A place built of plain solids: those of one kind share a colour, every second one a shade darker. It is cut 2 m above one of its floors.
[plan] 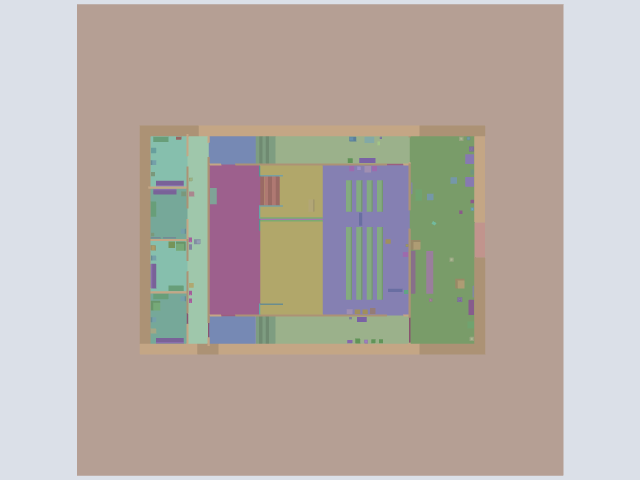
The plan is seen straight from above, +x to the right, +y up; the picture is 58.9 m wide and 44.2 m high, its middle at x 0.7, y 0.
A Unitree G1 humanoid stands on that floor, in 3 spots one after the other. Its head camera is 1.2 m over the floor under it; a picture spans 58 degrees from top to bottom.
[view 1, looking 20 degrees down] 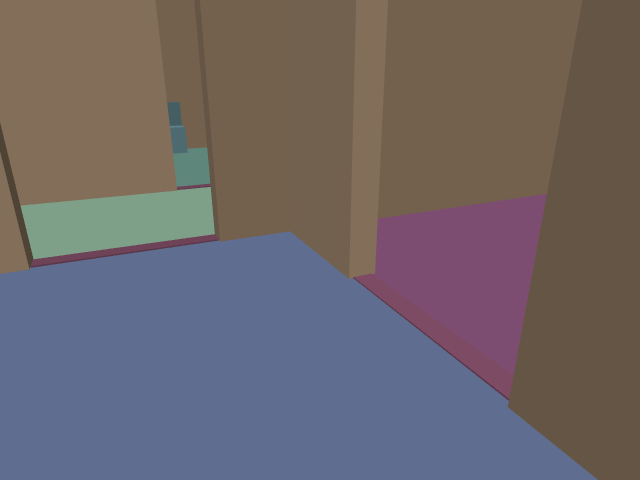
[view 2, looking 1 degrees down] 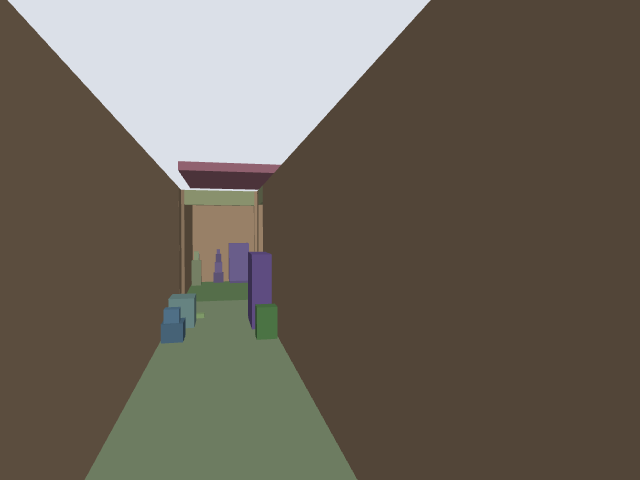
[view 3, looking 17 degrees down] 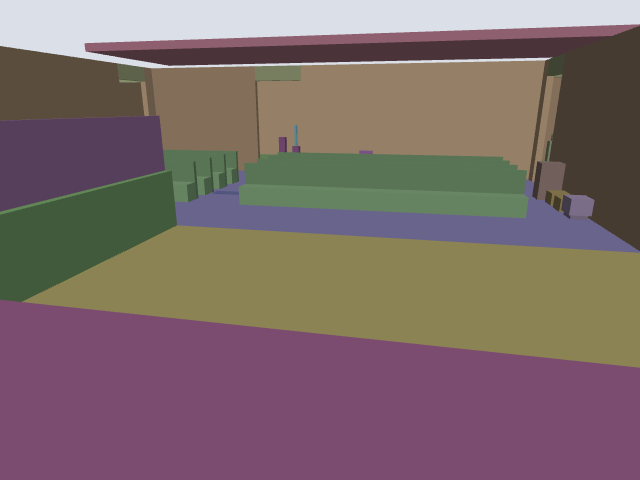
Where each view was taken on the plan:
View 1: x -6.17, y -8.30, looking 155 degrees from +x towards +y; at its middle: wall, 3.15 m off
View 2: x -6.17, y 8.30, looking -13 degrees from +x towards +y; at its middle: wall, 5.57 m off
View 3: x -6.91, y -2.99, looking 12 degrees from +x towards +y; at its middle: floor_lift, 7.97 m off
